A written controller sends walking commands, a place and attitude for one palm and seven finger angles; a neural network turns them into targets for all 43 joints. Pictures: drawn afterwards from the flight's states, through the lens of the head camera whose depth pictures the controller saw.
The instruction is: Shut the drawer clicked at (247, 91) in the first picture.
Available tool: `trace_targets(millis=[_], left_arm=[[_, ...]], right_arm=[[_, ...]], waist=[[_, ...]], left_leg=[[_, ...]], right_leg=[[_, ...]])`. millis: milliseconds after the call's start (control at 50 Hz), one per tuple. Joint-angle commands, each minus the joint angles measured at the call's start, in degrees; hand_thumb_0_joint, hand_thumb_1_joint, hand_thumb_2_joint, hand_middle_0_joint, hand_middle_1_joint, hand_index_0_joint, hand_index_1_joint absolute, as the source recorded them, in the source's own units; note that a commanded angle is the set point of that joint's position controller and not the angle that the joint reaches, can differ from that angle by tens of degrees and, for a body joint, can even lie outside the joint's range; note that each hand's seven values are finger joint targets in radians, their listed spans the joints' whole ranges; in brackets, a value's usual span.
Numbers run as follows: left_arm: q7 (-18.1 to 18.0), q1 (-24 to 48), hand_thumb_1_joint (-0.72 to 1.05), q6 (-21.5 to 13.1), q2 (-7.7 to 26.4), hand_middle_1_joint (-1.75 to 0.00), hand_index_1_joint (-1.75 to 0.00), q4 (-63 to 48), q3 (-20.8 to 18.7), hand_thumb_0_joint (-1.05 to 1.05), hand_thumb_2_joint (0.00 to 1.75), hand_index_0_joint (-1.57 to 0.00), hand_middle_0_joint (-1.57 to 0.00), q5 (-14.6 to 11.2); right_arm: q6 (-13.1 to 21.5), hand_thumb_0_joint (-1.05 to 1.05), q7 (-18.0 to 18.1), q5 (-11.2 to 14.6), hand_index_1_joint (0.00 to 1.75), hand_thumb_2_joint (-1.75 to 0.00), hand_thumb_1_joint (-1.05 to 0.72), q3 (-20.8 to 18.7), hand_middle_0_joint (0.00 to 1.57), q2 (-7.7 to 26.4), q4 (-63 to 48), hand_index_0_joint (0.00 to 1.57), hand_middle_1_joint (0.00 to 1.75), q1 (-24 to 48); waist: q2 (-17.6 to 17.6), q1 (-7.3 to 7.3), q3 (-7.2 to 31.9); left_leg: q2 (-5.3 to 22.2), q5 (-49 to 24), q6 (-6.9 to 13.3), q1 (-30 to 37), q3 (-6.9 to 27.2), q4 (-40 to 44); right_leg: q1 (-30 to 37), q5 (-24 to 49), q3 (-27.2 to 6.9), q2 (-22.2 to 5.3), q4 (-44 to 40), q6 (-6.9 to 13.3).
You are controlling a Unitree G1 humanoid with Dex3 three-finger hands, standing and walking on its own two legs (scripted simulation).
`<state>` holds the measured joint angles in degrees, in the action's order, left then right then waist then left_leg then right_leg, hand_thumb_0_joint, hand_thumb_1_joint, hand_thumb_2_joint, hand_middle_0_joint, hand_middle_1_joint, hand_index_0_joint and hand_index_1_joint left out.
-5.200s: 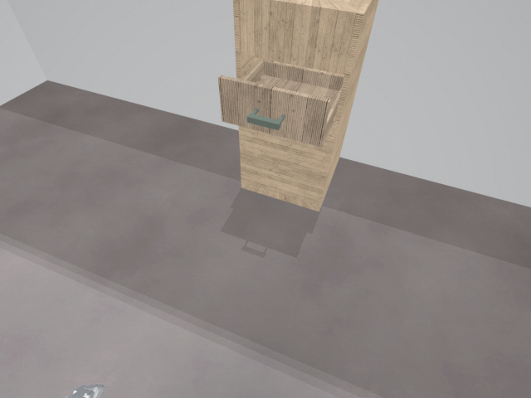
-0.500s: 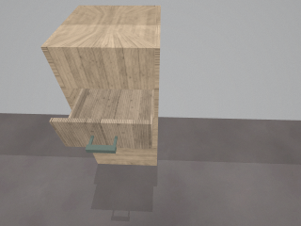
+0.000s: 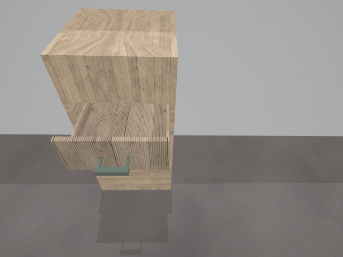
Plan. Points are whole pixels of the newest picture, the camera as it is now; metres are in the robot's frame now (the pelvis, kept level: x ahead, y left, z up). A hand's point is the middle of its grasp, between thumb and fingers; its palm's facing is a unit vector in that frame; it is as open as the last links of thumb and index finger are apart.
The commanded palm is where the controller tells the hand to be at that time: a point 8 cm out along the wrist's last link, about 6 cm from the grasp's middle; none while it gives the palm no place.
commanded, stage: come to a stop and stand still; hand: left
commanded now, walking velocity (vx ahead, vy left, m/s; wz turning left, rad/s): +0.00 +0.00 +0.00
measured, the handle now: (113, 165) +0.43 +0.23 -0.14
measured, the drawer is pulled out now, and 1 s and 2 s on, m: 0.19 0.19 0.19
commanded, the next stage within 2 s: look again from close up in 0.22 s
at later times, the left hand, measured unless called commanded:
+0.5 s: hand out of the picture +0.04 +0.20 -0.19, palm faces +0.02 -0.98 -0.19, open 7.3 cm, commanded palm none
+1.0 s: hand out of the picture +0.02 +0.22 -0.17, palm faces +0.07 -0.98 -0.18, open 7.3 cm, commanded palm +0.11 +0.25 -0.08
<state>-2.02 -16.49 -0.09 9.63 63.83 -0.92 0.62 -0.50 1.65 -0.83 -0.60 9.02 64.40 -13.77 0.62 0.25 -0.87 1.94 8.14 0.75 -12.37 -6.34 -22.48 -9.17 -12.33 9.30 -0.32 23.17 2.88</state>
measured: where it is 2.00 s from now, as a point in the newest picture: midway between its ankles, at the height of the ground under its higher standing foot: outside the picture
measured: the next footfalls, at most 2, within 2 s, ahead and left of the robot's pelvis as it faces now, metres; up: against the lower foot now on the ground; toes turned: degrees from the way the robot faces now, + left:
none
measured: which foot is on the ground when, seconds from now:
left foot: down 0.00-1.00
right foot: down 0.00-1.00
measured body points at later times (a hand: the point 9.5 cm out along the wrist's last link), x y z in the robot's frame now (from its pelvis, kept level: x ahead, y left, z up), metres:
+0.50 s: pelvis +0.01 +0.03 -0.01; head +0.01 +0.04 +0.44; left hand +0.04 +0.25 -0.17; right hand -0.01 -0.18 -0.17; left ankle +0.04 +0.11 -0.74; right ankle +0.01 -0.08 -0.74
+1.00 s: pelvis +0.02 +0.06 -0.01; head +0.03 +0.08 +0.44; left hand +0.02 +0.28 -0.16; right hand +0.03 -0.17 -0.15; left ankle +0.04 +0.11 -0.74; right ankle +0.01 -0.08 -0.74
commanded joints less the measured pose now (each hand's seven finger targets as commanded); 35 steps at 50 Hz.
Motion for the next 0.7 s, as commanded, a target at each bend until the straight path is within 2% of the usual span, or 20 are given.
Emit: trace_targets(millis=[0, 60, 80, 100, 120, 140, 160, 180, 200, 240, 260, 300, 320, 340, 380, 480, 540, 600, 680], left_arm=[[0.08, -4.20, 0.90, -0.53, 3.48, -0.30, -0.30, -0.32, -0.39, 0.00, 0.90, -0.20, -0.20, -0.06], [-0.01, -4.13, 0.90, -0.54, 3.55, -0.30, -0.30, -0.19, -0.43, 0.00, 0.90, -0.20, -0.20, -0.19], [0.23, -2.40, 0.90, -1.95, 14.56, -0.30, -0.30, -5.78, 0.40, 0.00, 0.90, -0.20, -0.20, 0.77], [-0.17, -1.87, 0.90, -1.47, 10.38, -0.30, -0.30, -5.93, -0.66, 0.00, 0.90, -0.20, -0.20, 0.24], [-0.49, -2.58, 0.90, -1.37, 7.05, -0.30, -0.30, -5.17, -0.49, 0.00, 0.90, -0.20, -0.20, 0.61], [-0.56, -3.40, 0.90, -1.20, 6.24, -0.30, -0.30, -5.63, 0.12, 0.00, 0.90, -0.20, -0.20, 0.63], [-0.62, -2.57, 0.90, -1.00, 6.49, -0.30, -0.30, -6.38, -0.07, 0.00, 0.90, -0.20, -0.20, 0.61], [-0.84, -0.79, 0.90, -0.85, 6.88, -0.30, -0.30, -7.17, -0.01, 0.00, 0.90, -0.20, -0.20, 0.49], [-0.91, 0.05, 0.90, -0.86, 6.53, -0.30, -0.30, -7.58, -0.32, 0.00, 0.90, -0.20, -0.20, 0.38], [-0.85, 0.90, 0.90, -1.06, 6.11, -0.30, -0.30, -7.80, -0.55, 0.00, 0.90, -0.20, -0.20, 0.25], [-0.81, 0.75, 0.90, -1.02, 5.82, -0.30, -0.30, -7.69, -0.55, 0.00, 0.90, -0.20, -0.20, 0.21], [-0.80, -1.71, 0.90, -0.95, 4.31, -0.30, -0.30, -7.11, -0.17, 0.00, 0.90, -0.20, -0.20, 0.18], [-0.73, -2.33, 0.90, -0.82, 4.41, -0.30, -0.30, -6.55, -0.25, 0.00, 0.90, -0.20, -0.20, 0.11], [-0.67, -3.20, 0.90, -0.74, 4.21, -0.30, -0.30, -6.24, -0.19, 0.00, 0.90, -0.20, -0.20, 0.03], [-0.59, -4.79, 0.90, -0.82, 3.51, -0.30, -0.30, -5.54, 0.21, 0.00, 0.90, -0.20, -0.20, 0.16], [-0.62, -4.86, 0.90, -0.97, 2.74, -0.30, -0.30, -5.10, 0.40, 0.00, 0.90, -0.20, -0.20, 0.11], [-0.65, -4.82, 0.90, -0.97, 2.29, -0.30, -0.30, -4.82, 0.33, 0.00, 0.90, -0.20, -0.20, 0.16], [-0.67, -5.07, 0.90, -0.87, 2.09, -0.30, -0.30, -4.40, 0.38, 0.00, 0.90, -0.20, -0.20, 0.31], [-0.70, -6.15, 0.90, -0.94, 2.01, -0.30, -0.30, -3.38, 0.42, 0.00, 0.90, -0.20, -0.20, 0.40]], right_arm=[[0.66, 0.00, 0.05, -0.15, 0.30, -0.90, -0.90, 0.07, 0.20, 2.93, -0.61, 0.20, 0.30, -3.74], [0.52, 0.00, -0.01, -0.21, 0.30, -0.90, -0.90, 0.23, 0.20, 2.39, 0.32, 0.20, 0.30, -5.98], [0.94, 0.00, -0.56, -1.35, 0.30, -0.90, -0.90, -2.07, 0.20, 10.33, -7.49, 0.20, 0.30, -2.33], [1.57, 0.00, -0.12, -1.05, 0.30, -0.90, -0.90, -2.47, 0.20, 8.19, -6.92, 0.20, 0.30, -2.78], [1.27, 0.00, 0.05, -1.36, 0.30, -0.90, -0.90, -2.21, 0.20, 5.41, -5.73, 0.20, 0.30, -3.99], [0.79, 0.00, -0.17, -0.98, 0.30, -0.90, -0.90, -1.59, 0.20, 3.14, -5.52, 0.20, 0.30, -6.61], [0.23, 0.00, -0.31, -0.93, 0.30, -0.90, -0.90, -1.69, 0.20, 2.48, -5.45, 0.20, 0.30, -8.22], [-0.18, 0.00, -0.57, -1.16, 0.30, -0.90, -0.90, -1.37, 0.20, 2.32, -5.33, 0.20, 0.30, -9.18], [-0.29, 0.00, -0.66, -0.95, 0.30, -0.90, -0.90, -1.65, 0.20, 1.78, -5.18, 0.20, 0.30, -9.58], [0.19, 0.00, -0.61, -0.62, 0.30, -0.90, -0.90, -1.41, 0.20, 1.35, -4.97, 0.20, 0.30, -10.74], [0.51, 0.00, -0.58, -0.55, 0.30, -0.90, -0.90, -1.20, 0.20, 1.06, -4.79, 0.20, 0.30, -10.76], [0.89, 0.00, -0.48, -0.68, 0.30, -0.90, -0.90, -0.50, 0.20, 1.68, -4.92, 0.20, 0.30, -9.73], [1.09, 0.00, -0.40, -0.56, 0.30, -0.90, -0.90, -0.52, 0.20, 2.04, -4.90, 0.20, 0.30, -9.06], [1.21, 0.00, -0.29, -0.49, 0.30, -0.90, -0.90, -0.42, 0.20, 2.31, -5.04, 0.20, 0.30, -8.31], [1.50, 0.00, -0.14, -0.33, 0.30, -0.90, -0.90, -0.18, 0.20, 2.73, -5.02, 0.20, 0.30, -7.74], [1.68, 0.00, -0.04, -0.14, 0.30, -0.90, -0.90, -0.37, 0.20, 3.56, -4.49, 0.20, 0.30, -8.11], [1.64, 0.00, -0.04, -0.01, 0.30, -0.90, -0.90, -0.47, 0.20, 3.82, -4.07, 0.20, 0.30, -7.32], [1.48, 0.00, -0.14, 0.02, 0.30, -0.90, -0.90, -0.46, 0.20, 4.24, -3.77, 0.20, 0.30, -6.65], [1.60, 0.00, -0.18, 0.16, 0.30, -0.90, -0.90, -0.45, 0.20, 4.60, -3.22, 0.20, 0.30, -6.00]], waist=[[-0.74, 0.12, -5.34], [0.17, -0.11, -6.50], [-3.35, -1.96, -12.52], [-3.31, -0.39, -3.74], [-2.03, -1.17, -1.59], [1.47, -1.35, 0.41], [5.59, -1.94, 0.42], [8.28, -2.30, -0.39], [8.33, -2.36, -1.44], [3.45, -3.01, -2.73], [0.28, -2.74, -3.79], [-2.87, -1.04, -6.00], [-5.96, -0.52, -6.43], [-7.55, 0.12, -6.31], [-6.39, 1.05, -5.37], [-2.48, 0.24, -1.63], [-0.87, -0.06, -2.23], [-0.41, -0.18, -3.36], [-0.92, -0.19, -2.14]], left_leg=[[5.04, 7.85, 0.15, -2.14, 7.40, 7.24], [4.39, 8.03, -0.01, -2.35, 6.83, 6.50], [0.11, 1.92, 1.25, -2.66, 8.19, 2.04], [4.38, 10.12, 1.26, -3.07, 8.21, -1.55], [3.28, 10.38, 1.24, -4.70, 7.94, -3.84], [2.07, 10.23, 0.77, -3.79, 6.33, -7.57], [0.78, 10.08, 0.12, -4.06, 4.53, -12.34], [0.80, 10.69, 0.00, -4.17, 3.44, -14.86], [1.06, 10.14, 0.13, -4.71, 3.46, -16.93], [1.69, 7.17, 0.39, -4.05, 4.20, -13.92], [1.94, 6.34, 0.50, -3.94, 5.14, -10.52], [3.21, 6.93, 1.19, -6.72, 7.83, -4.88], [3.78, 8.13, 1.62, -8.95, 9.65, -2.26], [4.35, 8.57, 2.07, -10.02, 10.91, -0.16], [4.91, 5.61, 2.55, -10.05, 11.35, 1.04], [5.12, 1.95, 2.89, -4.46, 10.82, 1.57], [5.08, 2.96, 2.93, -3.28, 10.75, 2.50], [5.11, 4.56, 2.92, -2.92, 10.91, 4.13], [5.21, 2.81, 2.95, -0.73, 10.88, 5.04]], right_leg=[[-3.45, -8.22, -9.72, -7.55, -8.98, -0.83], [-4.82, -10.92, -10.03, -7.78, -9.81, -0.68], [-10.54, -5.44, -9.76, -5.04, -3.58, 0.47], [-9.25, -14.95, -10.79, -8.57, -3.65, 0.87], [-8.88, -15.60, -12.27, -9.48, -5.42, 1.59], [-9.36, -18.04, -13.45, -11.33, -7.34, 1.83], [-11.65, -21.73, -15.17, -12.84, -9.58, 2.36], [-12.61, -23.65, -16.16, -14.11, -10.90, 2.95], [-14.25, -23.86, -16.07, -14.54, -11.23, 3.25], [-15.12, -18.97, -13.93, -13.00, -8.22, 3.42], [-14.90, -16.48, -12.04, -11.34, -5.76, 2.90], [-11.64, -12.10, -9.97, -7.91, -2.38, 1.39], [-9.73, -11.10, -8.83, -6.94, -0.98, 0.62], [-7.54, -8.60, -7.96, -6.11, 0.16, 0.00], [-3.48, -3.12, -7.35, -5.57, 0.55, -0.62], [-2.09, 0.32, -7.00, -5.76, 0.49, -1.23], [-2.83, 0.16, -6.85, -6.06, 0.24, -1.67], [-3.19, -0.36, -6.89, -6.08, -0.23, -1.93], [-2.58, 0.79, -6.85, -6.24, -0.23, -2.23]])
